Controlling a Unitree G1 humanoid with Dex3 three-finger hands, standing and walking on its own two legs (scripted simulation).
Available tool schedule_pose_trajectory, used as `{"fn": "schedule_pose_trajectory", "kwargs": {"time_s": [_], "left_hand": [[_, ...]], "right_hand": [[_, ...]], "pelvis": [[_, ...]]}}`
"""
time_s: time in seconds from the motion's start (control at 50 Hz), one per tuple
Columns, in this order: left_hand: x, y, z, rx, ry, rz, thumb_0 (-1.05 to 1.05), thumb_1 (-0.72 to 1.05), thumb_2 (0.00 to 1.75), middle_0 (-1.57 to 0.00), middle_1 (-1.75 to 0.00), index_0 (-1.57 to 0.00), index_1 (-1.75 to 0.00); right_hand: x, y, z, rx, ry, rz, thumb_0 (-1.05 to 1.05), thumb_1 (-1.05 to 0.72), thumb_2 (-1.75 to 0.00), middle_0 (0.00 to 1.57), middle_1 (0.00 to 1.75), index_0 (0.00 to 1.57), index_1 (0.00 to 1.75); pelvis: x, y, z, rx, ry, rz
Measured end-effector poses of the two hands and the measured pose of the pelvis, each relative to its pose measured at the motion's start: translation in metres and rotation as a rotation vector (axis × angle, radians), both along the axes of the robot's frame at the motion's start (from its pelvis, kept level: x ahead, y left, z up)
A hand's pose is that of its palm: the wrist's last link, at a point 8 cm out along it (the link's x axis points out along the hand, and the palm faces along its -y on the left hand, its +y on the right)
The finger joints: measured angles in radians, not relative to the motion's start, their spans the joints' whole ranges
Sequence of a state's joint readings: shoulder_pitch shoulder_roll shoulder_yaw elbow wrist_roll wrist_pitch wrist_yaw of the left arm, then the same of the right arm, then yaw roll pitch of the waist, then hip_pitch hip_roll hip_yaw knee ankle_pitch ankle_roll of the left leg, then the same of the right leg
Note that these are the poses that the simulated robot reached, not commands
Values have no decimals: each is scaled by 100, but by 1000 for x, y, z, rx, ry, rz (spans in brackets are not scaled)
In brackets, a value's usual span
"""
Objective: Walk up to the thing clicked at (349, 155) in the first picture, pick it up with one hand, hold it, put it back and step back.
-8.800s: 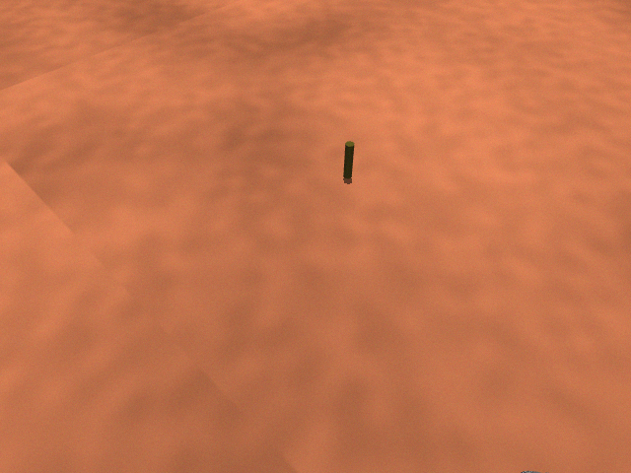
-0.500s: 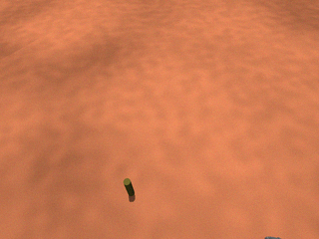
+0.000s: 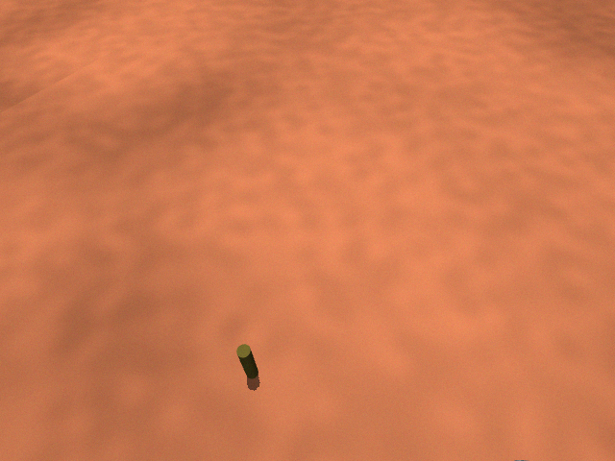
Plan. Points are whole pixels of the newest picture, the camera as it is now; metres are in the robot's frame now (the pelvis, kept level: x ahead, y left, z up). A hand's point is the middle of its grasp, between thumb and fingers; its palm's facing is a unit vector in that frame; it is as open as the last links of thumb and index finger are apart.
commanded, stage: stand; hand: left
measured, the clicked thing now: (248, 362) +0.47 +0.21 -0.69
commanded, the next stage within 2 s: go down in 0.52 s
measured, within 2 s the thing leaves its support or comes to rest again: neither
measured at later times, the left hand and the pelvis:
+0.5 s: hand out of the picture +0.08 +0.25 -0.16, palm faces -0.04 -0.94 -0.34, open 7.4 cm; pelvis +0.00 +0.00 +0.00, yaw +0 degrees
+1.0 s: hand (147, 449) +0.16 +0.27 -0.16, palm faces +0.03 -0.94 -0.35, open 13.7 cm; pelvis -0.01 +0.01 -0.03, yaw +0 degrees
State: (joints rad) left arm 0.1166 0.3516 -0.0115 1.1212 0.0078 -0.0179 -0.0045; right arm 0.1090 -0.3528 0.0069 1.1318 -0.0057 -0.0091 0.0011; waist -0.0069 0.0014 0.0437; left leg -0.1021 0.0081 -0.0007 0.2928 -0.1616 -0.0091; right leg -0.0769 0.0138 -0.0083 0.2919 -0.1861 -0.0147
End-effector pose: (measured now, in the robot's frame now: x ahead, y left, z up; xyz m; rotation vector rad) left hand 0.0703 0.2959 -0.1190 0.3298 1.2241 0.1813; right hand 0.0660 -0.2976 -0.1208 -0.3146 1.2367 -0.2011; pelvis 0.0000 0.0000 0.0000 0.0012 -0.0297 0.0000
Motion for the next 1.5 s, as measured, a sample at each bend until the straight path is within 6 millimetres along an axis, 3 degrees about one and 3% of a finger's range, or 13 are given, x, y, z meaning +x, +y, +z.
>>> {"fn": "schedule_pose_trajectory", "kwargs": {"time_s": [0.64,0.68,0.82,0.9,1.02,1.18,1.36,1.5], "left_hand": [[0,4,0,0,0,4,1,91,90,-20,-29,-20,-30],[7,2,0,-4,-46,25,1,89,88,-19,-27,-18,-27],[61,5,-8,-13,-155,25,1,62,61,-9,-15,-9,-15],[77,8,-5,2,-178,13,1,41,42,-7,-12,-8,-12],[75,14,-10,7,-124,28,1,9,24,-7,-9,-8,-9],[70,18,-21,-7,-142,36,0,-26,13,-10,-9,-9,-9],[68,21,-24,-14,-156,27,0,-39,9,-11,-9,-10,-10],[62,23,-26,-7,-155,36,0,-42,9,-11,-10,-10,-11]], "right_hand": [[1,5,1,0,-4,1,0,-90,-89,21,30,20,30],[4,8,1,1,-52,-6,0,-91,-89,21,30,20,30],[10,32,-6,39,-158,0,0,-91,-90,20,30,20,30],[10,44,-8,64,-198,-24,1,-89,-89,20,30,20,30],[23,52,-9,70,-275,-25,1,-84,-88,21,30,21,30],[51,53,-11,29,-371,16,1,-79,-86,21,30,20,30],[80,60,-11,2,-466,52,1,-76,-86,21,30,20,30],[89,69,-16,2,-507,64,1,-76,-86,21,30,21,30]], "pelvis": [[1,4,0,0,-3,-2],[-2,4,-2,0,24,7],[-14,3,-16,-2,121,7],[-12,5,-21,-5,144,0],[-6,10,-28,-10,172,-4],[-2,15,-46,-20,218,2],[2,18,-61,-34,254,9],[2,18,-71,-45,277,16]]}}
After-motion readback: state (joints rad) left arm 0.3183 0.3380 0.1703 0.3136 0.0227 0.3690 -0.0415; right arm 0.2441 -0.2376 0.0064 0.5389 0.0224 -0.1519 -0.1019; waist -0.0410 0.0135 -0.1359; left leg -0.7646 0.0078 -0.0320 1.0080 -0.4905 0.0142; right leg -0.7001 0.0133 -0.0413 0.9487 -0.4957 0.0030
